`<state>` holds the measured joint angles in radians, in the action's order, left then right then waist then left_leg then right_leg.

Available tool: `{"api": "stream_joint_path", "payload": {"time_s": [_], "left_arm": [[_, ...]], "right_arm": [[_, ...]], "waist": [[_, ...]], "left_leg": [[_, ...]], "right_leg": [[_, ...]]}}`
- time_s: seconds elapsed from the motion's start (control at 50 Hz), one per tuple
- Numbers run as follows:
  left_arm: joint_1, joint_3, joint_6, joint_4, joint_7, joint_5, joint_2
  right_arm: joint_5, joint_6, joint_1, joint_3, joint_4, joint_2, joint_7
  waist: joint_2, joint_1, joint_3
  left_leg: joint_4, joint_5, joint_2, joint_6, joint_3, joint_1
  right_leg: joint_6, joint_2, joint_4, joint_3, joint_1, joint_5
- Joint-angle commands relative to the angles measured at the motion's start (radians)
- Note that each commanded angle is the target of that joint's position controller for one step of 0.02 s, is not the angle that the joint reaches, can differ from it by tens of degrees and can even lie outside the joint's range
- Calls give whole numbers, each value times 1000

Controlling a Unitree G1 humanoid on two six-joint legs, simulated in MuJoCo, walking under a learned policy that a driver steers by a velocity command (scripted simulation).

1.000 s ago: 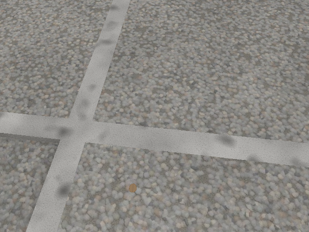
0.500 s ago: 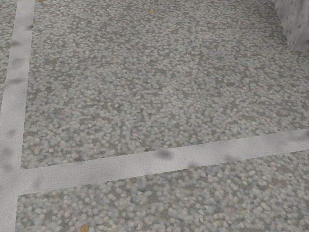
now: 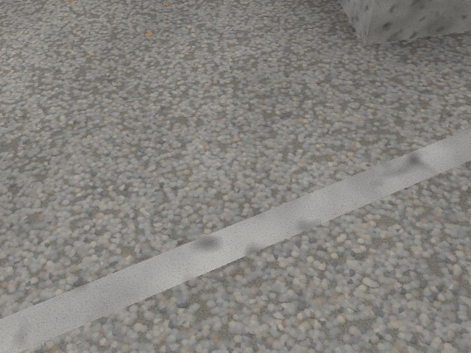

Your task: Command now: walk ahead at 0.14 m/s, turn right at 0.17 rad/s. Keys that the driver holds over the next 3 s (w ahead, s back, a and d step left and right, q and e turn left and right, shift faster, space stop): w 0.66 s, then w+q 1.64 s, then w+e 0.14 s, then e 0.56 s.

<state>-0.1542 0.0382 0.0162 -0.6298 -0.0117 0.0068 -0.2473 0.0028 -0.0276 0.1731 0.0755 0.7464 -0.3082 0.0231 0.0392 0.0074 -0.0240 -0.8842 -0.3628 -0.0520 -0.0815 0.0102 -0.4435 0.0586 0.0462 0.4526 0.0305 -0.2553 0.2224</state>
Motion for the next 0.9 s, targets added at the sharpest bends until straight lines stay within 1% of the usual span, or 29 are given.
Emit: {"api": "stream_joint_path", "payload": {"time_s": [0.02,0.06,0.1,0.14,0.16,0.18,0.2,0.22,0.24,0.26,0.3,0.32,0.38,0.44,0.5,0.56,0.58,0.6,0.62,0.64,0.66,0.68,0.7,0.72,0.74,0.76,0.78,0.84,0.9], "left_arm": [[-41,57,-11,29,-1,-5,-201],[-56,56,-17,14,2,-11,-205],[-59,55,-24,1,4,-21,-206],[-27,50,-25,-3,7,-31,-198],[-16,43,-26,-4,9,-29,-178],[11,29,-33,4,12,-21,-131],[57,8,-45,31,19,-9,-55],[83,20,-64,76,17,-25,-96],[89,42,-77,68,16,-37,-166],[56,47,-84,50,23,-42,-170],[48,48,-90,33,31,-26,-153],[58,46,-93,30,35,-20,-140],[91,30,-95,33,44,-18,-90],[167,13,-101,51,54,-22,-56],[219,13,-105,67,67,-31,-71],[208,24,-110,73,75,-33,-108],[163,34,-110,64,73,-30,-130],[56,52,-107,35,65,-27,-159],[-108,74,-102,-14,53,-27,-201],[-292,93,-92,-47,37,-18,-279],[-300,92,-97,-60,49,-7,-329],[-257,67,-100,-51,46,-13,-217],[-191,54,-102,-51,41,-16,-181],[-130,47,-104,-50,40,-12,-164],[-85,42,-108,-52,41,-3,-138],[-60,39,-116,-55,40,7,-122],[-48,41,-126,-63,40,7,-113],[-48,48,-146,-101,36,5,-126],[-64,51,-146,-125,26,9,-139]], "right_arm": [[12,25,-68,11,-88,-87,-11],[18,44,-78,12,-91,-96,-18],[19,68,-58,7,-80,-79,-27],[18,89,18,3,-43,-56,-36],[13,96,72,4,-18,-55,-37],[11,102,153,8,4,-70,-33],[5,106,248,20,19,-136,-26],[-3,109,275,47,24,-222,-33],[-5,117,249,30,8,-162,-30],[-1,122,213,18,-1,-126,-25],[4,123,177,11,-13,-116,-25],[1,121,176,6,-16,-107,-24],[1,113,190,3,-13,-106,-19],[6,106,224,7,1,-130,-15],[16,101,267,13,22,-154,-17],[26,91,263,20,35,-169,-15],[25,88,254,24,36,-181,-13],[25,82,240,25,36,-185,-10],[17,78,245,15,32,-163,-5],[-15,80,261,-12,2,-94,-3],[8,101,393,-43,-14,22,-10],[40,119,281,-15,-5,-105,-17],[58,125,178,-2,-36,-142,-23],[46,127,140,-6,-40,-126,-18],[29,122,135,-2,-37,-114,-17],[30,108,169,0,-25,-101,-20],[34,94,192,-2,-13,-82,-20],[28,67,158,-4,-23,-55,-13],[21,73,91,-4,-47,-51,-16]], "waist": [[-221,-61,50],[-199,-67,5],[-171,-54,-4],[-141,-1,3],[-124,26,19],[-94,60,45],[65,88,61],[239,88,6],[142,90,-53],[116,61,-71],[81,45,-74],[67,44,-69],[62,54,-52],[66,82,-64],[72,94,-86],[83,54,-83],[92,20,-46],[89,-46,30],[76,-123,140],[-82,-177,307],[-371,-78,454],[-249,-127,339],[-193,-115,184],[-98,-79,117],[-94,-46,69],[-129,-13,66],[-136,2,60],[-104,13,-8],[-85,-3,-36]], "left_leg": [[115,-34,12,25,-21,-18],[179,-66,11,57,-18,-28],[255,-57,16,91,-26,22],[407,65,41,127,-59,187],[451,107,49,140,-56,297],[469,88,-8,162,18,429],[556,-50,-170,223,245,548],[686,-226,-342,353,563,540],[714,-304,-357,385,605,517],[714,-299,-314,355,537,524],[730,-136,-258,310,409,532],[742,-31,-227,292,338,508],[756,222,-161,277,176,451],[755,311,-131,262,84,382],[753,319,-168,264,85,386],[702,457,-215,244,89,464],[639,632,-213,232,74,487],[502,819,-187,212,34,478],[302,865,-142,182,-2,390],[-48,508,-80,145,-33,157],[-347,-204,106,101,64,-152],[-441,-193,54,113,151,-266],[-436,-98,9,128,117,-315],[-394,-9,-39,128,97,-274],[-341,52,-69,122,98,-237],[-325,94,-92,117,109,-174],[-313,110,-97,109,108,-146],[-260,170,-94,83,122,-197],[-113,329,-77,72,132,-263]], "right_leg": [[186,-261,-224,300,86,246],[188,-284,-242,356,86,333],[184,-285,-235,366,70,347],[161,-247,-202,320,-15,338],[138,-214,-165,293,-73,329],[97,-171,-69,247,-168,307],[23,-59,194,94,-337,279],[-18,6,400,-23,-526,352],[-25,-54,548,43,-606,347],[-22,-78,598,59,-644,260],[-29,-116,600,43,-669,116],[-37,-128,571,33,-634,54],[-75,-120,440,-25,-541,-86],[-86,-96,246,-58,-416,-201],[-70,-80,146,-64,-352,-225],[-21,-72,86,-53,-308,-169],[-1,-50,77,-68,-236,-141],[28,-20,56,-93,-82,-142],[59,-21,67,-92,160,-150],[123,-243,103,165,481,-122],[271,-439,-79,686,696,211],[223,-417,-173,685,605,326],[183,-394,-184,519,466,261],[164,-359,-200,405,328,123],[155,-319,-226,312,227,28],[147,-296,-256,246,162,-17],[152,-286,-286,201,125,-46],[156,-286,-342,77,61,-150],[141,-266,-352,-28,99,-240]]}}
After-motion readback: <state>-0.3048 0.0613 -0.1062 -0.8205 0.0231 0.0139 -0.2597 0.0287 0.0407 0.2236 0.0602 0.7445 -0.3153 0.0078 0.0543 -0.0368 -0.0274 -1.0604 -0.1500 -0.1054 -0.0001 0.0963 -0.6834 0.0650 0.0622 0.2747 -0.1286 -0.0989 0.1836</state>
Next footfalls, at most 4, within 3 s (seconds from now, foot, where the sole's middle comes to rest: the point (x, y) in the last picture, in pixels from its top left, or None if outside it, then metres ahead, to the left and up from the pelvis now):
0.18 left None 0.05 0.13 -0.78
0.62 right None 0.38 -0.13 -0.78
1.18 left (217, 289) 0.67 0.13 -0.78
1.66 right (245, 200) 1.00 0.03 -0.78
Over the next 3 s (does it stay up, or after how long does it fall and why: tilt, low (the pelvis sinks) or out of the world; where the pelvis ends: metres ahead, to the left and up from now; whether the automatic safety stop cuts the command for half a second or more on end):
stays up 1.24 0.50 -0.01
